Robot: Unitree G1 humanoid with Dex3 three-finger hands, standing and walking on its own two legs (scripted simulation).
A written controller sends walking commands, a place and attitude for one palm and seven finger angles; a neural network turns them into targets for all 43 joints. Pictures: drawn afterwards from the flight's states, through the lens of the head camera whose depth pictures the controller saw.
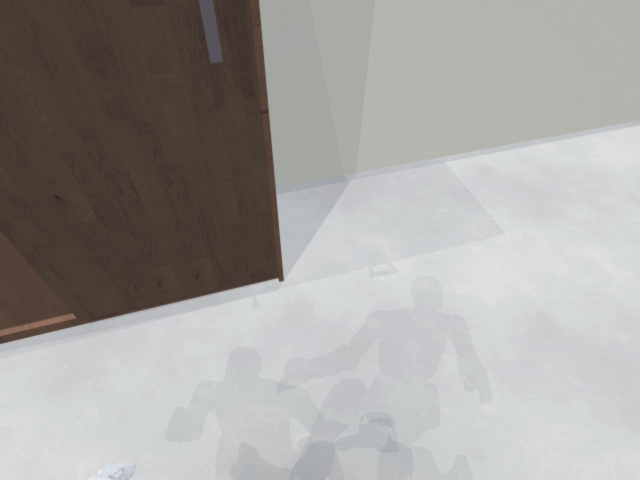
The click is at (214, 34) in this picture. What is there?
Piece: wardrobe's sliding door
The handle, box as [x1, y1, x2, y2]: [199, 0, 222, 62]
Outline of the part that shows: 199,0 211,62 222,61 212,0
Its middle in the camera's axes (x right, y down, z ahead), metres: -0.22 -0.45 +0.73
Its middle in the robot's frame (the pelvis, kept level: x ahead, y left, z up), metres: +0.87 +0.27 +0.23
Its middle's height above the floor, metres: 1.00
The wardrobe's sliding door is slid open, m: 0.00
